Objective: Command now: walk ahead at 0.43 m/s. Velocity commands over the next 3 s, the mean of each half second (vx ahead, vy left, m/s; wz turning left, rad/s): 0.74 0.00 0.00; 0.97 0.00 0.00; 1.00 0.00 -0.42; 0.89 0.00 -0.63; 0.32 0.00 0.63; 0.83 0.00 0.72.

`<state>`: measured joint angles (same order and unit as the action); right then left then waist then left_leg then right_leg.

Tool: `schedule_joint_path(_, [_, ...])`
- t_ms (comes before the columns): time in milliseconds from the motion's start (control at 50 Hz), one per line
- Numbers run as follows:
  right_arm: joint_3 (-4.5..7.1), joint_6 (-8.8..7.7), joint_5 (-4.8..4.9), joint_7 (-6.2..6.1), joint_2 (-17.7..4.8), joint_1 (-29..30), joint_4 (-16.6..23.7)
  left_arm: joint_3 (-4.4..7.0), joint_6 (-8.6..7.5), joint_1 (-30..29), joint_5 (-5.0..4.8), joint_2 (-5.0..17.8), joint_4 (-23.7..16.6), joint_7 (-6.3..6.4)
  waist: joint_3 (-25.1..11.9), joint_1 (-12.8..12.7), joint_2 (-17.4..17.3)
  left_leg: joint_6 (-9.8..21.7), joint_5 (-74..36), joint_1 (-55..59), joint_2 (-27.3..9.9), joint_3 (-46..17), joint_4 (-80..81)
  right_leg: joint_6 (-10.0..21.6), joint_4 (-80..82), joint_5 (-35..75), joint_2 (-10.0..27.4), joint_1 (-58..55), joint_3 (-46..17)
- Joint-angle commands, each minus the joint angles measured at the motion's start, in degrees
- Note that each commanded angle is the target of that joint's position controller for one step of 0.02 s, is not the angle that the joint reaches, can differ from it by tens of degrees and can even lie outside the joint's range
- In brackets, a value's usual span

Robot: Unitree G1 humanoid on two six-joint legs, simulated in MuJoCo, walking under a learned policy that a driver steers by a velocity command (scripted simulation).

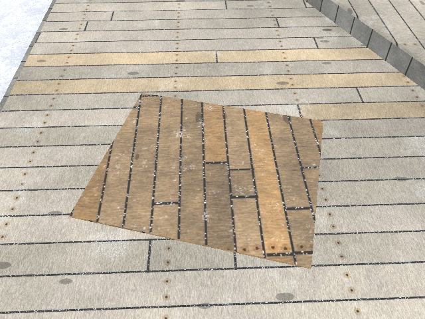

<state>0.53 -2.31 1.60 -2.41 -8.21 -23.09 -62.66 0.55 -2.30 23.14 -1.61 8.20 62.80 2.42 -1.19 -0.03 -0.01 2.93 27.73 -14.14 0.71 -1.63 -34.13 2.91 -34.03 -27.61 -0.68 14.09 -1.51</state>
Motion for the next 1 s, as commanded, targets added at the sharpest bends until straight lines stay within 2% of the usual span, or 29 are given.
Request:
schedule_joint_path(20, [1.26,-3.39,0.21,0.48,-5.2,-0.8,3.8,1.35,-3.3,1.9,-0.17,5.6,-3.4,-0.46,10.6,-0.3,0.5,4.0,9.3,-8.7,-4.4,-6.4,8.7,4.5,10.0,-10.5,5.2,7.2,-7.8])
schedule_joint_path(100, [0.59,-5.93,0.79,1.35,-3.3,4.5,8.8,2.03,-5.19,4.4,-0.97,8.3,-5.6,-1.11,8.9,-2.0,5.5,3.2,1.7,-13.9,-1.6,-1.9,2.8,8.1,17.3,-13.4,9.3,0.4,-16.1])
schedule_joint_path(120, [1.12,-4.34,-4.01,3.41,-4.1,7.5,10.5,3.23,-3.35,4.4,3.22,9.8,-5.1,-2.48,6.3,-2.5,9.3,3.1,-0.1,-15.8,-1.4,0.7,-0.4,9.9,20.2,-17.9,12.5,-4.2,-21.3])
schedule_joint_path(160, [1.6,-4.11,-4.18,4.37,-4.6,7.2,11.9,4.12,-2.26,2.2,2.96,10.6,-6.9,-2.91,7.9,-1.1,8.2,3.4,-4.7,-11.7,-1.1,3.8,1.1,11.0,20.1,-15.6,15.0,-0.6,-22.9])
schedule_joint_path(180, [1.78,-4.48,-3.55,4.49,-4.4,2.1,10.5,4.32,-2.15,-1.2,2.63,10.7,-8.1,-2.91,8.0,2.0,6.4,3.9,-4.0,-3.0,-1.2,2.9,5.2,10.0,17.2,-13.3,13.2,6.0,-19.6])
schedule_joint_path(200, [2.35,-4.95,-3.06,4.25,-5.4,-8.5,7.2,4.25,-2.59,-9.0,2.33,10.0,-10.8,-2.96,7.1,7.9,0.5,5.4,-1.8,12.6,-3.4,-2.2,11.1,7.3,9.6,-6.3,8.3,17.6,-11.7])
schedule_joint_path(220, [4.46,-5.2,-3.49,3.35,-11.6,-22.0,2.5,3.55,-3.86,-16.5,1.78,6.6,-14.5,-3.48,5.7,13.5,-17.1,9.3,7.1,31.8,-12.9,-21.7,21.8,3.5,-12.8,6.4,-0.7,35.2,2.0])
schedule_joint_path(240, [4.96,-4.8,-3.76,2.87,-12.6,-25.2,1.6,3.71,-4.85,-19.2,3.4,8.0,-15.9,-3.91,7.5,13.2,-18.2,11.6,3.7,38.5,-20.7,-34.5,23.8,4.0,-25.3,4.1,-0.9,49.1,3.6])
schedule_joint_path(260, [4.35,-4.39,-4.24,2.63,-10.7,-21.6,3.2,3.85,-5.01,-21.1,4.45,8.8,-15.7,-4.3,8.5,11.8,-7.6,11.3,1.9,37.0,-20.3,-32.0,22.1,4.7,-30.8,5.8,2.2,52.2,1.4])
schedule_joint_path(300, [3.77,-4.09,-4.77,2.59,-9.9,-16.4,4.5,3.19,-5.2,-21.5,3.92,6.0,-16.8,-5.62,7.3,7.9,-2.9,10.8,-1.3,33.7,-18.6,-26.0,23.8,4.8,-35.2,9.8,4.7,52.3,1.0])
schedule_joint_path(340, [2.83,-4.87,-3.85,2.63,-7.8,-12.2,5.2,2.52,-3.84,-23.0,4.09,4.7,-19.0,-6.32,8.4,4.4,-4.3,9.2,-6.7,26.6,-15.4,-18.7,27.7,3.9,-34.5,10.8,5.8,49.3,2.3])
schedule_joint_path(400, [2.49,-5.89,-2.97,2.13,-7.6,-7.0,6.1,1.37,-2.37,-28.4,3.96,4.8,-23.3,-6.99,12.3,1.0,-5.4,7.4,-20.8,13.3,-11.3,-8.1,33.8,2.4,-22.7,16.4,5.2,38.5,5.3])
schedule_joint_path(440, [2.66,-6.1,-2.22,2.2,-9.4,-4.8,6.4,0.42,-1.92,-29.4,3.62,3.7,-24.5,-7.41,12.5,-0.1,-5.2,7.2,-30.4,4.5,-10.6,-3.0,38.7,3.4,-10.3,23.1,2.9,21.9,9.0])
schedule_joint_path(460, [2.82,-6.33,-1.91,2.53,-11.2,-5.2,6.3,0.73,-1.65,-28.2,3.55,4.8,-24.1,-7.0,11.1,-0.9,-5.4,7.2,-44.0,5.0,-11.4,-1.3,37.0,4.4,-9.2,23.7,0.9,15.4,10.7])
schedule_joint_path(500, [3.43,-6.38,-2.22,2.74,-14.3,-6.7,5.7,2.07,-1.35,-20.3,3.39,8.7,-22.1,-5.33,3.4,-5.0,-7.3,6.0,-74.1,11.0,-12.6,2.1,22.1,5.8,-8.7,20.7,-3.4,4.1,11.9])
schedule_joint_path(520, [3.96,-5.81,-2.53,2.43,-16.1,-6.4,5.4,3.22,-1.3,-10.2,3.25,11.1,-19.4,-4.19,-2.5,-9.8,-8.2,5.1,-80.5,10.7,-13.1,2.7,9.2,6.5,-7.7,18.1,-5.2,-6.8,11.4])
schedule_joint_path(540, [4.35,-5.06,-2.83,2.03,-17.3,-5.0,5.3,4.62,-0.95,1.0,3.29,13.3,-15.9,-3.04,-7.6,-15.7,-7.2,4.1,-77.8,7.1,-11.7,3.1,-6.8,6.9,-5.0,15.3,-4.6,-18.3,10.4])
schedule_joint_path(560, [3.69,-4.73,-3.57,1.96,-13.3,-5.0,5.9,6.08,-1.24,8.0,4.21,18.1,-13.5,-2.26,-11.2,-16.7,-2.7,3.8,-53.5,-5.2,-6.8,2.1,-28.7,7.2,-4.4,2.4,4.1,-30.1,-0.8])
schedule_joint_path(580, [1.23,-5.25,-1.33,3.17,-1.8,-10.7,8.9,6.31,-2.02,7.4,6.11,21.7,-13.0,-2.87,-16.9,-8.0,15.1,3.1,-1.9,-21.6,2.7,-2.8,-51.3,10.5,9.6,-20.6,21.0,-36.6,-33.7])
schedule_joint_path(600, [2.36,-6.02,-0.88,3.24,-7.6,-6.2,10.9,6.13,-2.07,3.4,3.92,19.0,-12.6,-3.86,-13.2,-7.1,12.8,5.3,-6.5,-27.0,1.6,-7.2,-53.5,9.6,23.2,-22.9,20.4,-30.7,-48.9])
schedule_joint_path(620, [2.89,-5.69,-0.75,3.09,-9.5,-1.7,12.2,5.36,-2.57,-3.2,4.01,15.3,-12.9,-3.93,-3.3,-3.5,7.6,5.3,-13.9,-29.2,-2.1,-4.2,-52.9,10.0,22.4,-16.1,19.6,-21.8,-39.1])
schedule_joint_path(640, [2.66,-5.39,-1.86,3.26,-9.6,0.8,12.3,4.6,-3.17,-5.3,3.68,11.6,-12.9,-4.24,-0.3,-2.6,0.5,5.4,-16.7,-26.8,-4.5,-3.4,-49.9,10.2,21.9,-7.6,17.8,-13.5,-31.2])
schedule_joint_path(680, [2.08,-3.87,-3.72,4.34,-6.7,-0.2,12.5,3.37,-3.98,-6.0,3.62,8.0,-11.4,-4.09,1.9,2.0,0.8,4.6,-16.6,-21.2,-7.2,-3.8,-45.0,8.8,23.5,-2.1,13.9,-2.0,-21.5])
schedule_joint_path(720, [1.57,-2.44,-4.24,5.19,-4.9,2.7,14.0,2.9,-4.95,-4.2,2.52,7.2,-9.6,-3.74,5.7,3.6,2.3,3.2,-16.3,-22.9,-9.1,-2.8,-40.9,8.6,27.2,0.3,11.7,2.5,-15.9])
schedule_joint_path(800, [0.92,-1.98,-4.05,5.57,-6.3,18.2,19.4,2.48,-5.82,2.0,1.88,7.9,-8.6,-3.97,11.3,0.4,0.1,1.5,-27.8,-29.9,-9.2,3.6,-25.6,7.7,32.0,19.0,6.9,1.5,-5.1])
schedule_joint_path(880, [-0.51,-2.76,-2.81,6.34,-4.6,27.9,22.4,1.96,-6.66,8.2,0.79,9.4,-7.1,-3.33,11.3,-2.4,0.4,2.8,-40.0,-18.4,-4.4,9.7,-4.8,5.2,35.1,45.2,6.5,-2.6,0.3])
schedule_joint_path(940, [-0.01,-2.83,-2.69,5.56,-7.5,28.7,22.6,1.96,-6.34,9.7,1.51,12.4,-6.5,-2.44,7.6,-1.7,3.2,4.7,-37.6,-15.8,0.1,11.4,2.3,3.7,29.6,71.0,8.4,-18.0,2.7])
schedule_joint_path(980, [1.17,-2.69,-2.74,4.51,-10.6,22.0,21.1,2.45,-5.15,9.3,2.89,15.0,-6.0,-1.3,1.5,2.6,6.7,5.8,-29.4,-8.8,3.9,10.9,3.0,2.9,17.4,87.9,10.5,-24.7,2.7])
schedule_joint_path(1000, [2.19,-2.58,-2.62,3.67,-12.9,12.7,18.5,2.86,-4.28,8.1,3.7,16.3,-5.9,-0.72,-3.3,7.1,7.8,6.8,-25.5,-0.1,4.8,9.5,3.0,2.9,6.0,90.5,11.5,-24.7,2.6])
